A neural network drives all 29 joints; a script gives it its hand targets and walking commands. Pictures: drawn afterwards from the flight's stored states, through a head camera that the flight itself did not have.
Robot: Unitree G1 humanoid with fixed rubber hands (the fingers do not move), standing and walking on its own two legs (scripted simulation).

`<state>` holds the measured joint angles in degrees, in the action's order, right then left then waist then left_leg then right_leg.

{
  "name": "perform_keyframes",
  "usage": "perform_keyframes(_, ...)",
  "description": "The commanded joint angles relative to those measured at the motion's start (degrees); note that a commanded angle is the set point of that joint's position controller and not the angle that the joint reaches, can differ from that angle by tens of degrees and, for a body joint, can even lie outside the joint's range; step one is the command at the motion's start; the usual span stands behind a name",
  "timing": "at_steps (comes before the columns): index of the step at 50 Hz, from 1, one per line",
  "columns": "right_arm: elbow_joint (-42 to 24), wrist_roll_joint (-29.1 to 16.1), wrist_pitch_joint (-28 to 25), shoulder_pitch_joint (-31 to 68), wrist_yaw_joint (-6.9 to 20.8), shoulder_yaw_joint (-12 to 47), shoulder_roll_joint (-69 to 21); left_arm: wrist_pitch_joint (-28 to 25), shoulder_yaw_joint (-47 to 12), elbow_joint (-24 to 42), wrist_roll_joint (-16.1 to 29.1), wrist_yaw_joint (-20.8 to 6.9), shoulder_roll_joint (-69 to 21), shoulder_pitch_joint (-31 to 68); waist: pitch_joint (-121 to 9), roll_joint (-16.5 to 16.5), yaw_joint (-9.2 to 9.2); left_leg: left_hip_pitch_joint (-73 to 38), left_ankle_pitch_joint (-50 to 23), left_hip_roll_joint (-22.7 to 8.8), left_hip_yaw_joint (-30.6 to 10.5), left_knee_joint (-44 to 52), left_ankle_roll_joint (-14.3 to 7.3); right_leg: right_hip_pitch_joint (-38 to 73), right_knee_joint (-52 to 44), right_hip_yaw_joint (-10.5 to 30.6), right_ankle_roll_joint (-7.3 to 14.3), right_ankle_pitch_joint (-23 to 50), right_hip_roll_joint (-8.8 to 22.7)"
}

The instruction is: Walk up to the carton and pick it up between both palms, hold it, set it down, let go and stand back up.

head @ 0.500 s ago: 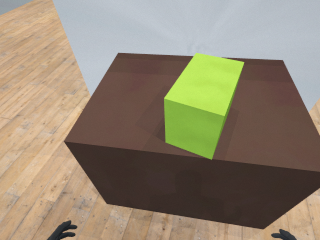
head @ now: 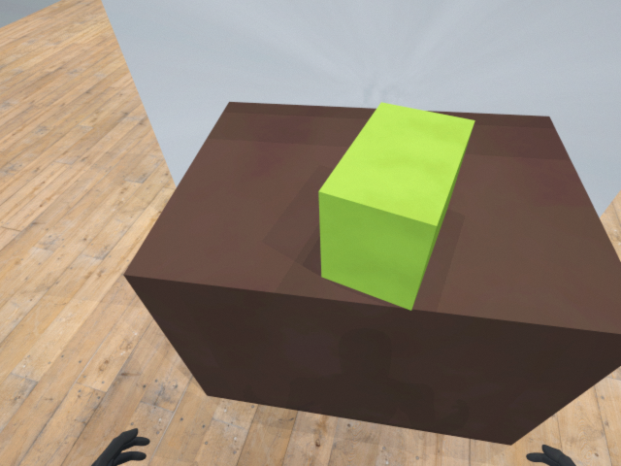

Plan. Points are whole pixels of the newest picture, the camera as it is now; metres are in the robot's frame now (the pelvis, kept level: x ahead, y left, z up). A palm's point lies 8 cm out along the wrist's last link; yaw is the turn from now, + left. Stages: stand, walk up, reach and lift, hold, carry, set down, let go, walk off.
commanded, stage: walk up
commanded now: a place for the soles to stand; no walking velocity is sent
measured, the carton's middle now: (395, 201) +0.56 -0.11 +0.01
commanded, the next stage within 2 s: none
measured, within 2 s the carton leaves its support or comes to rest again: neither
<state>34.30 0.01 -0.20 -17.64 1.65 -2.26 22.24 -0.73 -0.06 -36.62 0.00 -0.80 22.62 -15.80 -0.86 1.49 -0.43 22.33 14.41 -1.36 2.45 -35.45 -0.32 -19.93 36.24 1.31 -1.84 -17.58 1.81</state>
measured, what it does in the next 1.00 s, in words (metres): stands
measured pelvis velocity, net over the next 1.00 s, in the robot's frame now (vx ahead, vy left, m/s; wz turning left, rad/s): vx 0.00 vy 0.00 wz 0.00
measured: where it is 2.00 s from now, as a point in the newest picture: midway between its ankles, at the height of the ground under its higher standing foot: outside the picture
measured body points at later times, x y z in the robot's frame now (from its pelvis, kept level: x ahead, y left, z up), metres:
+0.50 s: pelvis +0.00 +0.00 +0.00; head +0.01 -0.01 +0.45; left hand +0.13 +0.30 -0.08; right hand +0.13 -0.30 -0.09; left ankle +0.05 +0.12 -0.72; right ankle +0.02 -0.14 -0.72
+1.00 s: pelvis +0.00 +0.00 +0.00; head +0.01 -0.01 +0.45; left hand +0.13 +0.30 -0.08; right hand +0.13 -0.30 -0.09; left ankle +0.05 +0.12 -0.72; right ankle +0.02 -0.14 -0.72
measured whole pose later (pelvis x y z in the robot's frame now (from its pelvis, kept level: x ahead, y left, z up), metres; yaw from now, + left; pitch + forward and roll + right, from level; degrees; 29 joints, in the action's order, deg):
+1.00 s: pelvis +0.00 +0.00 +0.00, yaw +0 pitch +1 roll +0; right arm 34.3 0.0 -0.2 -17.6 1.7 -2.3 22.3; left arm -0.8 -0.1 -36.6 0.0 -0.7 22.5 -15.9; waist -0.9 1.5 -0.4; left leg 22.3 14.5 -1.4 2.5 -35.3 -0.3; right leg -19.9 36.1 1.3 -1.9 -17.6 1.8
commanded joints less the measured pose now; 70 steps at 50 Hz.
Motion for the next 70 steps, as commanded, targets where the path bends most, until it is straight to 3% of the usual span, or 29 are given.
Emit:
perform_keyframes(1, -2.42, 1.06, -2.01, 4.43, -0.3, -2.92, 11.69, -2.23, 3.08, 2.7, 0.13, 0.77, 10.56, 0.53, -3.17, -0.43, 1.11, -10.6, 9.34, -8.49, -8.58, 10.16, -2.67, -0.32, -9.52, 7.03, 3.92, 1.73, 3.75)
perform_keyframes(2, -2.12, 1.24, -2.13, 5.08, -0.21, -2.66, 10.94, -2.39, 3.09, 2.68, -0.1, 0.63, 10.96, 0.54, -2.42, -2.83, 0.79, -10.34, 7.53, -8.25, -8.42, 10.41, -2.18, 0.87, -9.04, 6.02, 3.77, 3.56, 3.47)
perform_keyframes(6, -2.17, 1.23, -2.07, 5.03, -0.52, -2.76, 11.31, -2.32, 3.13, 2.64, 0.03, 0.82, 10.9, 0.42, -3.7, -3.17, 1.23, -12.38, 3.19, -8.44, -7.75, 8.76, -2.25, -0.66, -8.41, 5.92, 3.61, 5.31, 3.26)
perform_keyframes(9, -1.74, 1.27, -1.87, 5.11, -0.54, -2.97, 11.2, -2.04, 3.1, 2.92, 0.27, 0.72, 10.27, 0.1, -3.08, -0.3, 1.25, -11.4, 4.71, -7.99, -7.06, 8.65, -2.7, 0.23, -8.44, 5.46, 3.59, 3.73, 3.32)
perform_keyframes(10, -2.3, 1.33, -1.69, 5.13, -0.46, -3.12, 11.67, -2.17, 3.18, 3.23, -0.08, 0.68, 10.89, 1.68, -2.68, -1.75, 1.54, -11.42, 4.86, -7.88, -7.38, 8.45, -2.58, -0.55, -8.57, 6.35, 4.16, 4.77, 3.34)
perform_keyframes(12, -2.17, 1.37, -1.62, 5.74, -0.34, -3.2, 11.76, -2.15, 3.13, 2.45, 0.03, 0.8, 10.92, 1.24, -2.97, -0.06, 1.1, -10.63, 8.38, -8.49, -8.22, 9.79, -2.66, -0.07, -8.73, 5.12, 3.56, 3.18, 3.28)
perform_keyframes(13, -2.95, 1.26, -1.65, 6.19, -0.25, -3.2, 11.4, -2.1, 3.38, 2.3, -0.13, 0.77, 10.56, 0.45, -1.14, -0.83, 0.21, -8.39, 9.61, -8.81, -8.63, 11.18, -2.83, 0.77, -8.17, 5.21, 3.56, 3.09, 3.01)
perform_keyframes(15, -2.65, 1.19, -1.84, 5.32, -0.26, -3.23, 11.97, -2.15, 3.51, 2.88, -0.1, 0.85, 11.28, 0.52, -2.74, -3.02, 1.21, -11.47, 7.98, -8.21, -8.27, 9.65, -2.46, -0.39, -9.03, 6.05, 4.06, 3.4, 3.69)
perform_keyframes(17, -1.9, 0.88, -1.86, 4.56, -0.3, -3.03, 11.71, -2.26, 3.12, 2.67, 0.11, 0.76, 10.65, 0.51, -2.31, -0.24, 1.39, -10.74, 8.81, -7.99, -7.2, 10.14, -2.34, 0.03, -9.48, 6.55, 3.51, 3.19, 3.53)
perform_keyframes(19, -2.03, 1.07, -2.02, 4.98, -0.28, -2.68, 10.99, -2.4, 3.25, 2.5, -0.01, 0.72, 11.36, 1.0, -2.5, -2.49, 1.27, -10.28, 8.32, -8.04, -8.18, 10.35, -2.78, 0.33, -8.98, 5.85, 3.61, 4.06, 3.37)
perform_keyframes(22, -1.95, 1.23, -2.05, 4.92, -0.43, -2.84, 11.16, -2.42, 3.09, 2.54, 0.12, 0.85, 10.86, 0.32, -3.68, -2.0, 1.11, -10.82, 7.89, -7.94, -7.58, 9.51, -2.99, 0.67, -8.81, 6.48, 3.89, 3.16, 3.62)
perform_keyframes(24, -2.17, 1.26, -1.92, 4.24, -0.33, -2.93, 11.43, -2.41, 2.96, 2.63, 0.05, 0.77, 10.28, 1.05, -3.6, -1.57, 1.65, -12.42, 2.59, -8.13, -6.84, 7.9, -2.45, -0.85, -8.12, 6.47, 3.89, 5.86, 3.6)
perform_keyframes(25, -1.96, 1.19, -1.81, 4.83, -0.44, -3.14, 11.47, -2.28, 3.27, 2.71, 0.16, 0.88, 11.4, 0.86, -3.73, -2.91, 1.17, -12.1, 3.46, -7.99, -7.25, 7.92, -2.55, 0.1, -8.28, 5.56, 3.38, 5.04, 3.56)
perform_keyframes(29, -2.2, 1.34, -1.71, 5.81, -0.37, -3.25, 10.8, -1.96, 3.29, 2.39, 0.15, 0.81, 10.55, 0.64, -1.53, -1.19, 0.67, -9.95, 6.85, -7.84, -7.75, 9.76, -2.37, 0.16, -8.96, 5.96, 3.79, 2.53, 2.91)
perform_keyframes(30, -2.4, 1.12, -1.66, 4.76, -0.29, -3.27, 11.26, -2.14, 3.65, 3.09, -0.18, 0.99, 11.42, 1.14, -4.41, -3.79, 1.5, -10.97, 6.83, -7.68, -7.57, 9.01, -2.25, 1.85, -8.85, 5.78, 4.03, 3.73, 3.41)
perform_keyframes(31, -2.05, 1.15, -1.76, 5.1, -0.29, -2.86, 10.45, -2.1, 3.52, 3.1, 0.13, 0.97, 11.09, 1.87, -3.39, -1.92, 1.17, -9.89, 7.21, -7.62, -7.63, 8.41, -2.5, 1.21, -9.07, 6.34, 3.63, 3.69, 4.31)
perform_keyframes(36, -2.31, 1.35, -1.89, 5.32, -0.47, -3.05, 11.13, -2.29, 3.37, 2.75, 0.0, 0.83, 10.73, -0.2, -4.88, -1.14, 1.16, -12.04, 3.81, -8.35, -7.58, 8.26, -3.06, 1.05, -7.81, 5.6, 3.86, 6.94, 3.76)
perform_keyframes(37, -1.88, 1.07, -1.84, 4.85, -0.41, -3.09, 10.92, -2.26, 3.37, 2.72, 0.14, 0.79, 10.98, 0.16, -3.79, -0.64, 1.03, -10.61, 5.1, -8.04, -7.7, 8.54, -2.72, 1.15, -8.6, 6.01, 3.95, 3.93, 3.63)
perform_keyframes(39, -1.91, 1.47, -1.78, 4.65, -0.32, -2.77, 10.6, -2.18, 3.75, 2.99, -0.28, 0.84, 12.1, 1.62, -3.11, -4.21, 1.35, -10.67, 6.62, -7.71, -7.63, 9.13, -2.22, 0.9, -8.76, 5.6, 3.67, 2.89, 3.58)
perform_keyframes(41, -1.84, 1.47, -1.76, 5.64, -0.33, -3.24, 11.41, -2.05, 3.38, 2.67, 0.14, 0.66, 10.73, 1.4, -2.4, -0.09, 1.35, -10.6, 7.38, -7.86, -8.34, 9.77, -2.62, -0.61, -8.16, 5.41, 3.8, 2.55, 3.44)
perform_keyframes(43, -2.41, 1.26, -1.89, 4.19, -0.37, -3.1, 10.86, -2.38, 3.44, 2.7, -0.14, 0.83, 11.53, 0.59, -2.91, -0.57, 1.73, -10.15, 7.23, -7.72, -7.57, 9.07, -2.18, 0.55, -8.91, 6.4, 3.87, 4.12, 3.79)
perform_keyframes(44, -1.8, 1.22, -1.79, 5.13, -0.34, -3.02, 10.6, -2.28, 3.3, 2.49, 0.06, 0.73, 10.67, 0.21, -2.73, -1.62, 0.82, -9.77, 7.63, -7.71, -7.89, 9.73, -2.33, 0.88, -9.15, 5.73, 3.88, 2.32, 3.36)
perform_keyframes(47, -1.82, 1.22, -1.98, 4.46, -0.26, -3.08, 11.54, -2.54, 3.43, 3.11, -0.06, 0.76, 11.73, 2.4, -2.87, -3.41, 2.27, -11.62, 5.83, -7.54, -7.7, 8.77, -2.32, -0.44, -8.63, 5.66, 3.77, 4.81, 3.9)
perform_keyframes(52, -2.01, 0.96, -1.55, 4.99, -0.38, -3.05, 10.98, -1.99, 3.17, 2.68, 0.26, 0.87, 10.65, 0.02, -2.52, -0.81, 0.71, -9.84, 7.61, -7.94, -7.94, 9.98, -2.8, 0.86, -8.51, 5.69, 3.71, 2.89, 3.11)
perform_keyframes(55, -2.42, 1.62, -1.73, 5.16, -0.25, -3.25, 10.89, -2.36, 3.61, 2.78, -0.42, 0.82, 11.35, 0.98, -3.05, -2.78, 1.43, -10.75, 7.57, -7.57, -7.59, 9.33, -2.3, -0.11, -9.59, 6.18, 3.88, 2.27, 3.3)
perform_keyframes(61, -2.02, 1.14, -1.7, 5.58, -0.32, -3.12, 11.32, -2.19, 3.24, 2.55, 0.1, 0.84, 10.6, -0.81, -3.28, 0.67, 0.51, -10.71, 6.96, -8.17, -7.87, 9.48, -2.87, 1.06, -8.5, 5.26, 3.69, 3.64, 3.04)
perform_keyframes(62, -2.05, 1.12, -1.64, 4.4, -0.37, -2.94, 11.72, -2.35, 3.38, 3.0, -0.04, 0.92, 11.21, 0.69, -3.78, -2.38, 1.43, -10.55, 7.69, -7.69, -7.26, 9.01, -2.59, 1.39, -9.08, 6.44, 4.08, 4.06, 3.64)
perform_keyframes(67, -2.49, 1.37, -1.74, 4.97, -0.2, -3.1, 10.98, -2.18, 3.54, 2.9, -0.11, 0.67, 11.26, 0.91, -1.52, -3.05, 1.26, -9.81, 8.15, -7.8, -7.97, 10.28, -2.16, -0.3, -9.0, 5.3, 3.87, 2.2, 2.81)
perform_keyframes(70, -1.8, 1.09, -1.71, 5.02, -0.16, -3.19, 10.95, -2.4, 3.45, 2.77, -0.1, 0.86, 11.88, 0.84, -2.41, -0.85, 1.51, -9.36, 7.95, -6.79, -6.87, 9.12, -2.06, 1.07, -9.46, 6.37, 3.59, 3.4, 3.84)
